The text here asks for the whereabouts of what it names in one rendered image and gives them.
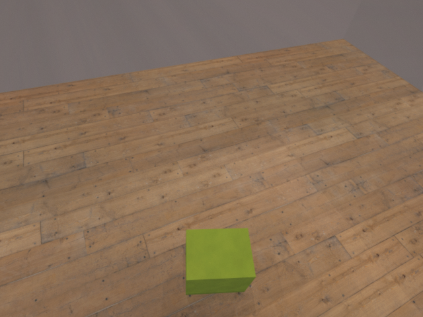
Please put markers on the carton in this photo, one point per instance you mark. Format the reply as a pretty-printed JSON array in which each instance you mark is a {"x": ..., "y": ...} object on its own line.
[{"x": 218, "y": 261}]

